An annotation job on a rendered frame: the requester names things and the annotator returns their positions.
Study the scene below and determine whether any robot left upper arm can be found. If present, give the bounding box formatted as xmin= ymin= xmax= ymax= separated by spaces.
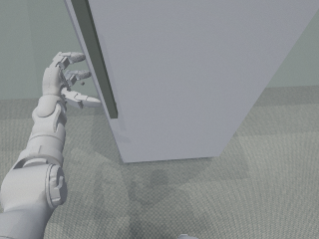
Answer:
xmin=0 ymin=163 xmax=68 ymax=239

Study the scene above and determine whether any fridge door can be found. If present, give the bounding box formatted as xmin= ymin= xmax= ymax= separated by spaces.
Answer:
xmin=66 ymin=0 xmax=319 ymax=163

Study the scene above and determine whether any handle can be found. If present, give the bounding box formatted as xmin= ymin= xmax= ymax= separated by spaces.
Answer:
xmin=71 ymin=0 xmax=119 ymax=119

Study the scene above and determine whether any left robot forearm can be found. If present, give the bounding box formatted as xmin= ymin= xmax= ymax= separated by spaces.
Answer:
xmin=0 ymin=95 xmax=67 ymax=210

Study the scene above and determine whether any left robot hand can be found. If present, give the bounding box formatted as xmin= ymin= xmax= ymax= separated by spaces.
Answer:
xmin=42 ymin=52 xmax=102 ymax=109

